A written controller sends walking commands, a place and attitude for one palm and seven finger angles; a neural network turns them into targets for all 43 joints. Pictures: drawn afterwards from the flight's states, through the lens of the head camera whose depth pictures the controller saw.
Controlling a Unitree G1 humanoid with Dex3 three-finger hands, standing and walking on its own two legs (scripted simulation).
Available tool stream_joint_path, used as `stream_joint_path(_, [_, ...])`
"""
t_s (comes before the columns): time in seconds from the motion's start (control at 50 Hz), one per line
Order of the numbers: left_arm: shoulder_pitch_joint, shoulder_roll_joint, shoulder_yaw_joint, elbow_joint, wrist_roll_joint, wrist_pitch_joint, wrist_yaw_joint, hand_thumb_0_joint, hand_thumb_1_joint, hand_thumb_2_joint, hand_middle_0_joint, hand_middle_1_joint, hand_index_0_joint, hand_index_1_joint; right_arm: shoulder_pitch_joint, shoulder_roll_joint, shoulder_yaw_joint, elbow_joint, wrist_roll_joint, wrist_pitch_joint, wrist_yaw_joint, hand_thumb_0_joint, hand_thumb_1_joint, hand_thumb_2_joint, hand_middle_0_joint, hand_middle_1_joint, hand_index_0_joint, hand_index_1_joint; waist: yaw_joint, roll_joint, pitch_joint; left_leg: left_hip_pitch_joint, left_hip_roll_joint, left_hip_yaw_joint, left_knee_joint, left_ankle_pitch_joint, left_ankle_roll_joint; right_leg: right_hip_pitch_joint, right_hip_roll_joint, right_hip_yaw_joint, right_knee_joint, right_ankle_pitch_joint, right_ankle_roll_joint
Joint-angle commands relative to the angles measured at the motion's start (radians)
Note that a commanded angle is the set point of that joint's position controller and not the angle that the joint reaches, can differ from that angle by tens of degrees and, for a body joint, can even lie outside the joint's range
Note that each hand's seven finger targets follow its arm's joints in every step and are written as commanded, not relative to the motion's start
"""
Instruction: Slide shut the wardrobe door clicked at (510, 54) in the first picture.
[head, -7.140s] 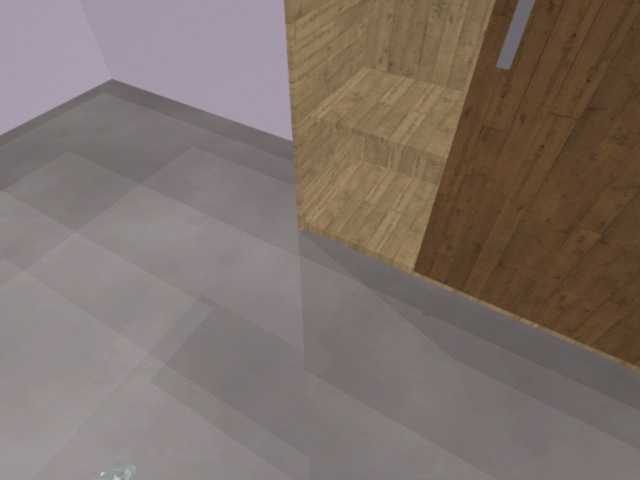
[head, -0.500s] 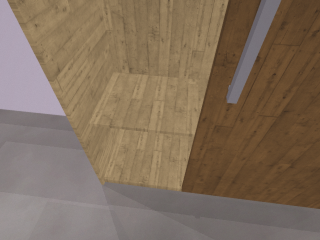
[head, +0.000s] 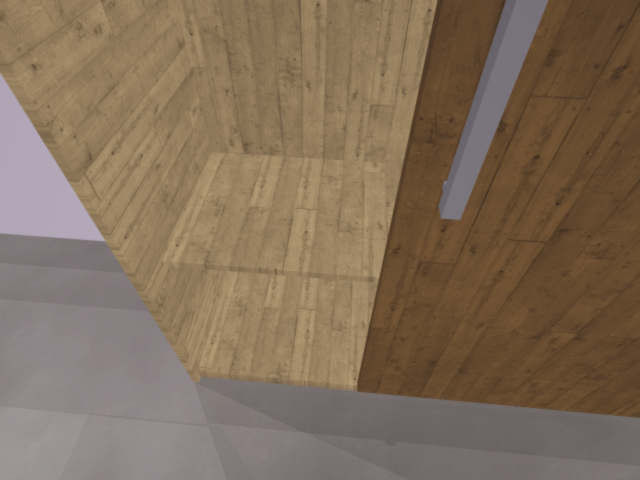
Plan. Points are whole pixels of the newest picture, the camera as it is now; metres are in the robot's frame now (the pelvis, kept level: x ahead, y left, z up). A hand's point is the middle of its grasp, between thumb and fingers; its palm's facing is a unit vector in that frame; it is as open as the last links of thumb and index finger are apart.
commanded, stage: come to a stop and stand still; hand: right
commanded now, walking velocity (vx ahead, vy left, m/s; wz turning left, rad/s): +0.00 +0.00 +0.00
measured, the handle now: (482, 100) +0.46 -0.15 +0.26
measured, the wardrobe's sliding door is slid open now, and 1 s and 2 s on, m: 0.50 0.50 0.50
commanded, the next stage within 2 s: look again from close up in 0.02 s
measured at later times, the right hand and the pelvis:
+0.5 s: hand out of the picture +0.01 -0.22 -0.19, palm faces +0.00 +0.98 -0.22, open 7.4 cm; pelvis -0.03 -0.04 -0.01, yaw +0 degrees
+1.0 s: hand out of the picture -0.10 -0.21 -0.18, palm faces +0.01 +0.99 -0.16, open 7.4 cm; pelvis -0.03 -0.04 +0.00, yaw +1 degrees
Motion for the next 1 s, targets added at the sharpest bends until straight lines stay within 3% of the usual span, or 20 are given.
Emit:
stream_joint_path(0.0, [0.052, 0.088, 0.012, -0.025, -0.001, -0.013, 0.003, 0.0, 0.9, 0.9, -0.2, -0.3, -0.2, -0.3, 0.087, -0.101, -0.012, -0.01, -0.001, -0.005, -0.007, 0.0, -0.9, -0.9, 0.2, 0.3, 0.2, 0.3, 0.003, -0.025, 0.022, -0.146, 0.098, -0.055, -0.069, 0.381, 0.003, 0.121, -0.066, 0.056, -0.031, 0.302, -0.046])
stream_joint_path(0.08, [0.049, 0.093, 0.011, -0.026, -0.001, -0.014, 0.002, 0.0, 0.9, 0.9, -0.2, -0.3, -0.2, -0.3, 0.081, -0.108, -0.011, -0.01, -0.001, -0.006, -0.007, 0.0, -0.9, -0.9, 0.2, 0.3, 0.2, 0.3, 0.004, -0.011, 0.019, -0.137, 0.1, -0.052, -0.073, 0.385, 0.002, 0.119, -0.065, 0.059, -0.035, 0.301, -0.047])
stream_joint_path(0.1, [-0.028, 0.128, 0.019, -0.11, -0.006, -0.039, -0.016, 0.0, 0.9, 0.9, -0.2, -0.3, -0.2, -0.3, 0.135, -0.117, 0.002, -0.027, -0.028, -0.055, -0.046, 0.0, -0.9, -0.9, 0.2, 0.3, 0.2, 0.3, -0.017, -0.011, 0.058, -0.256, 0.134, -0.147, -0.065, 0.817, -0.041, 0.062, -0.056, -0.006, 0.215, 0.36, -0.032])
stream_joint_path(0.12, [0.05, 0.076, 0.018, -0.136, -0.001, -0.034, -0.025, 0.0, 0.9, 0.9, -0.2, -0.3, -0.2, -0.3, 0.085, -0.166, -0.016, -0.077, -0.03, -0.06, -0.041, 0.0, -0.9, -0.9, 0.2, 0.3, 0.2, 0.3, 0.039, 0.061, 0.023, -0.137, 0.168, -0.117, 0.014, 0.911, -0.005, -0.064, -0.032, 0.014, 0.201, 0.062, -0.053])
stream_joint_path(0.14, [0.067, 0.089, 0.017, -0.146, 0.011, -0.031, -0.025, 0.0, 0.9, 0.9, -0.2, -0.3, -0.2, -0.3, 0.057, -0.184, -0.017, -0.104, -0.025, -0.067, -0.036, 0.0, -0.9, -0.9, 0.2, 0.3, 0.2, 0.3, 0.045, 0.067, -0.02, -0.081, 0.165, -0.091, 0.09, 1.098, 0.013, -0.068, -0.002, -0.03, 0.164, 0.017, -0.07])
stream_joint_path(0.16, [0.113, 0.088, 0.017, -0.153, 0.01, -0.038, -0.019, 0.0, 0.9, 0.9, -0.2, -0.3, -0.2, -0.3, 0.066, -0.166, -0.011, -0.114, -0.016, -0.067, -0.032, 0.0, -0.9, -0.9, 0.2, 0.3, 0.2, 0.3, 0.053, 0.089, -0.103, -0.048, 0.144, -0.07, 0.163, 1.112, 0.022, -0.033, -0.002, -0.018, 0.162, 0.094, -0.079])
stream_joint_path(0.2, [0.132, 0.127, 0.024, -0.151, 0.006, -0.044, -0.012, 0.0, 0.9, 0.9, -0.2, -0.3, -0.2, -0.3, 0.085, -0.154, -0.012, -0.134, -0.005, -0.061, -0.029, 0.0, -0.9, -0.9, 0.2, 0.3, 0.2, 0.3, 0.041, 0.021, -0.147, -0.082, 0.104, -0.052, 0.231, 0.931, 0.019, 0.039, -0.041, 0.012, 0.165, 0.392, -0.097])
stream_joint_path(0.24, [0.117, 0.146, 0.025, -0.155, 0.005, -0.038, -0.005, 0.0, 0.9, 0.9, -0.2, -0.3, -0.2, -0.3, 0.08, -0.137, -0.009, -0.146, -0.002, -0.046, -0.025, 0.0, -0.9, -0.9, 0.2, 0.3, 0.2, 0.3, 0.022, -0.072, -0.086, -0.174, 0.062, -0.044, 0.204, 0.596, 0.012, 0.06, -0.084, 0.051, 0.165, 0.531, -0.118])
stream_joint_path(0.28, [0.071, 0.138, 0.022, -0.172, 0.001, -0.03, -0.007, 0.0, 0.9, 0.9, -0.2, -0.3, -0.2, -0.3, 0.084, -0.135, -0.01, -0.149, -0.006, -0.03, -0.023, 0.0, -0.9, -0.9, 0.2, 0.3, 0.2, 0.3, 0.002, -0.036, -0.019, -0.205, 0.054, -0.057, 0.126, 0.364, 0.016, -0.004, -0.089, 0.074, 0.143, 0.407, -0.107])
stream_joint_path(0.32, [0.053, 0.126, 0.018, -0.179, 0.0, -0.027, -0.013, 0.0, 0.9, 0.9, -0.2, -0.3, -0.2, -0.3, 0.077, -0.142, -0.007, -0.157, -0.009, -0.018, -0.02, 0.0, -0.9, -0.9, 0.2, 0.3, 0.2, 0.3, 0.004, -0.02, 0.017, -0.216, 0.064, -0.075, 0.087, 0.278, 0.025, -0.047, -0.066, 0.071, 0.111, 0.255, -0.092])
stream_joint_path(0.34, [0.051, 0.126, 0.017, -0.175, 0.003, -0.029, -0.015, 0.0, 0.9, 0.9, -0.2, -0.3, -0.2, -0.3, 0.072, -0.151, -0.007, -0.158, -0.01, -0.018, -0.017, 0.0, -0.9, -0.9, 0.2, 0.3, 0.2, 0.3, 0.002, -0.034, 0.012, -0.205, 0.065, -0.065, 0.093, 0.295, 0.023, -0.048, -0.057, 0.067, 0.106, 0.269, -0.092])
stream_joint_path(0.36, [0.055, 0.131, 0.017, -0.173, 0.003, -0.028, -0.017, 0.0, 0.9, 0.9, -0.2, -0.3, -0.2, -0.3, 0.064, -0.159, -0.01, -0.162, -0.008, -0.014, -0.016, 0.0, -0.9, -0.9, 0.2, 0.3, 0.2, 0.3, 0.005, -0.006, -0.02, -0.2, 0.059, -0.065, 0.1, 0.25, 0.023, -0.035, -0.061, 0.071, 0.099, 0.238, -0.09])
stream_joint_path(0.42, [0.037, 0.143, 0.022, -0.173, 0.004, -0.02, -0.022, 0.0, 0.9, 0.9, -0.2, -0.3, -0.2, -0.3, 0.05, -0.154, -0.006, -0.164, -0.008, 0.001, -0.008, 0.0, -0.9, -0.9, 0.2, 0.3, 0.2, 0.3, -0.002, -0.045, 0.049, -0.256, 0.046, -0.062, 0.058, -0.041, 0.019, -0.087, -0.066, 0.111, -0.006, -0.049, -0.092])
stream_joint_path(0.46, [0.029, 0.145, 0.024, -0.176, 0.006, -0.014, -0.027, 0.0, 0.9, 0.9, -0.2, -0.3, -0.2, -0.3, 0.052, -0.166, -0.006, -0.164, -0.012, 0.006, -0.001, 0.0, -0.9, -0.9, 0.2, 0.3, 0.2, 0.3, -0.006, -0.071, 0.09, -0.275, 0.043, -0.067, 0.041, -0.136, 0.024, -0.14, -0.055, 0.126, -0.062, -0.218, -0.086])
stream_joint_path(0.52, [0.038, 0.152, 0.031, -0.175, 0.01, -0.006, -0.031, 0.0, 0.9, 0.9, -0.2, -0.3, -0.2, -0.3, 0.074, -0.164, -0.005, -0.156, -0.015, 0.01, 0.003, 0.0, -0.9, -0.9, 0.2, 0.3, 0.2, 0.3, -0.006, -0.084, 0.083, -0.302, 0.035, -0.059, 0.049, -0.184, 0.023, -0.146, -0.06, 0.153, -0.133, -0.371, -0.084])
stream_joint_path(0.56, [0.04, 0.155, 0.031, -0.171, 0.008, -0.007, -0.031, 0.0, 0.9, 0.9, -0.2, -0.3, -0.2, -0.3, 0.101, -0.161, -0.003, -0.145, -0.016, 0.006, 0.006, 0.0, -0.9, -0.9, 0.2, 0.3, 0.2, 0.3, -0.015, -0.072, 0.054, -0.276, 0.037, -0.055, 0.049, -0.155, 0.021, -0.145, -0.064, 0.158, -0.147, -0.373, -0.088])
stream_joint_path(0.62, [0.053, 0.151, 0.03, -0.162, 0.005, -0.011, -0.031, 0.0, 0.9, 0.9, -0.2, -0.3, -0.2, -0.3, 0.129, -0.152, 0.001, -0.127, -0.016, -0.001, 0.007, 0.0, -0.9, -0.9, 0.2, 0.3, 0.2, 0.3, -0.015, -0.075, 0.02, -0.276, 0.044, -0.061, 0.04, -0.102, 0.02, -0.1, -0.067, 0.158, -0.152, -0.321, -0.088])
stream_joint_path(0.68, [0.064, 0.136, 0.026, -0.144, -0.001, -0.016, -0.031, 0.0, 0.9, 0.9, -0.2, -0.3, -0.2, -0.3, 0.133, -0.147, 0.005, -0.11, -0.015, -0.01, 0.006, 0.0, -0.9, -0.9, 0.2, 0.3, 0.2, 0.3, -0.008, -0.027, 0.017, -0.281, 0.064, -0.077, 0.006, -0.063, 0.019, -0.063, -0.059, 0.133, -0.117, -0.221, -0.084])
stream_joint_path(0.86, [0.076, 0.123, 0.017, -0.089, -0.01, -0.03, -0.024, 0.0, 0.9, 0.9, -0.2, -0.3, -0.2, -0.3, 0.171, -0.126, 0.019, -0.045, -0.011, -0.02, -0.001, 0.0, -0.9, -0.9, 0.2, 0.3, 0.2, 0.3, -0.003, -0.031, 0.001, -0.268, 0.08, -0.077, -0.013, 0.083, 0.003, 0.029, -0.066, 0.099, -0.064, 0.029, -0.087])
stream_joint_path(0.98, [0.069, 0.114, 0.014, -0.071, -0.011, -0.029, -0.023, 0.0, 0.9, 0.9, -0.2, -0.3, -0.2, -0.3, 0.169, -0.117, 0.021, -0.027, -0.011, -0.02, -0.004, 0.0, -0.9, -0.9, 0.2, 0.3, 0.2, 0.3, -0.002, -0.019, 0.031, -0.27, 0.085, -0.077, -0.024, 0.083, 0.002, 0.024, -0.065, 0.087, -0.065, 0.041, -0.082])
